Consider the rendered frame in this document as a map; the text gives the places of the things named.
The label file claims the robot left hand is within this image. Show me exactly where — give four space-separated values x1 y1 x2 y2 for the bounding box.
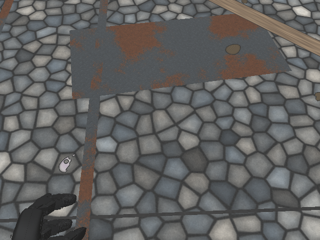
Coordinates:
10 193 87 240

